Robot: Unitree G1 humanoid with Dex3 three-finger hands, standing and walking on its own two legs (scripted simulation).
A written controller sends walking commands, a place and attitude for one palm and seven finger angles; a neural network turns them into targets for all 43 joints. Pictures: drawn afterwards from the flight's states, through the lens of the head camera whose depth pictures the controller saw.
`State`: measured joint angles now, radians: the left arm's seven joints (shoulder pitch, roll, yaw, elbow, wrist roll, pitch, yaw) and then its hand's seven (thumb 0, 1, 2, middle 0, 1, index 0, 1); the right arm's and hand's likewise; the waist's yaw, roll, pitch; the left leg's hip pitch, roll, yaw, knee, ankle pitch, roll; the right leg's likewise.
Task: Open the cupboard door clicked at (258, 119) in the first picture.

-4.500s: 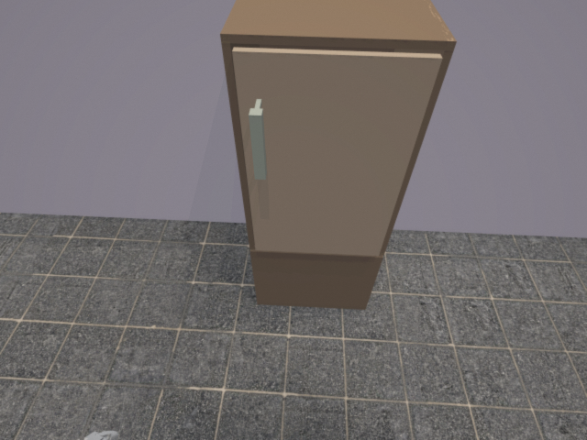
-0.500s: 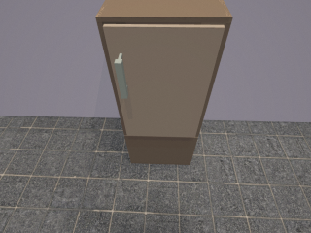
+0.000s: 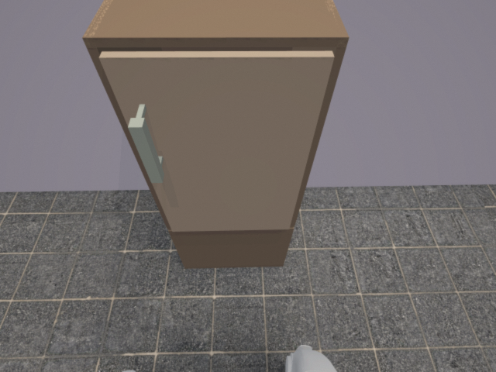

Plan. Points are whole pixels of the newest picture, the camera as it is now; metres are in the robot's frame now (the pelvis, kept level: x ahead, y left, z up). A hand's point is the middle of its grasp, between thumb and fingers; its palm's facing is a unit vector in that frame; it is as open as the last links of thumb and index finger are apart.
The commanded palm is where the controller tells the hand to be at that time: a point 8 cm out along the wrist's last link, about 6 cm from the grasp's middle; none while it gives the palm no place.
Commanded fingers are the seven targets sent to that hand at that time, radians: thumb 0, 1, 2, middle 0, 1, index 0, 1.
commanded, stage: come to a stop and stand still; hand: left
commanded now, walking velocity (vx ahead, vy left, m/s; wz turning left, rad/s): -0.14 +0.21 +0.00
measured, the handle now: (150, 145) +0.51 +0.21 +0.03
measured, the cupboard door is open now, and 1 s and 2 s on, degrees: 0 0 0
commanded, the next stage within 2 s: look again from close up in 0.96 s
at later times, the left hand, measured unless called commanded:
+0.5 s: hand out of the picture +0.04 +0.18 -0.18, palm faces +0.12 -0.96 -0.24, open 7.4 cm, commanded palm none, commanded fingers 0.00 0.90 0.90 -0.20 -0.30 -0.20 -0.30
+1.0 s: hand out of the picture -0.05 +0.14 -0.18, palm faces +0.06 -0.98 -0.18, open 7.4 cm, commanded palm none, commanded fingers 0.00 0.90 0.90 -0.20 -0.30 -0.20 -0.30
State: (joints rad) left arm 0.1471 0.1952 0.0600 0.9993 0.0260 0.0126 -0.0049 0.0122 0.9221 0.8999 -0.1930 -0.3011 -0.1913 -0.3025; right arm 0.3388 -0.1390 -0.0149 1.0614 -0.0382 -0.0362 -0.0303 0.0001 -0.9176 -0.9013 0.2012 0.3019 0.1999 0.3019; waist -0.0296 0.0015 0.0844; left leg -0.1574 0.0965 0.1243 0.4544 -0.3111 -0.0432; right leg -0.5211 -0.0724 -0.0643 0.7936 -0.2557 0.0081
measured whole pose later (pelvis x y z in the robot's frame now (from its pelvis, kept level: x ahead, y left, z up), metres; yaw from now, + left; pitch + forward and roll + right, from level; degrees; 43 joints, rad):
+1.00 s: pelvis -0.04 -0.01 +0.00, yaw +2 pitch -1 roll +0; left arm 0.34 0.11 -0.02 1.07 0.02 -0.02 0.04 0.01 0.91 0.90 -0.20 -0.30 -0.20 -0.30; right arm 0.30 -0.18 -0.01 1.02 -0.02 0.00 -0.01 0.00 -0.92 -0.90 0.20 0.30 0.20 0.30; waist -0.01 0.03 0.02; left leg -0.26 0.02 0.05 0.55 -0.26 0.01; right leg -0.24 0.00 -0.03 0.54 -0.28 -0.02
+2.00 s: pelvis -0.05 -0.03 -0.07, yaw +3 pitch +11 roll +1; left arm 0.38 0.22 0.20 0.19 -0.29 -0.55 -0.40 0.01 0.68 0.80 -0.21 -0.45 -0.21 -0.45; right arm 0.13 -0.26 -0.06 0.52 0.02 -0.25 0.00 0.01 -0.90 -0.90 0.20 0.30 0.20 0.30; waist 0.02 -0.03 -0.14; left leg -0.79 0.02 0.03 1.06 -0.45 0.00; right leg -0.78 -0.02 -0.05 1.09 -0.51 -0.03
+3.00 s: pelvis -0.04 +0.01 -0.05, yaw +4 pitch +9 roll -3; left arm 0.09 0.38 0.37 0.23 -0.35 -0.23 -0.44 0.00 -0.45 0.32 -0.29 -1.17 -0.29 -1.17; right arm 0.25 -0.25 0.06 0.53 0.04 -0.22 -0.07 0.01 -0.90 -0.90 0.20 0.30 0.20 0.30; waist 0.01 0.03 -0.09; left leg -0.65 0.01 0.01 0.93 -0.43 0.04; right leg -0.59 -0.01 -0.07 0.85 -0.42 0.01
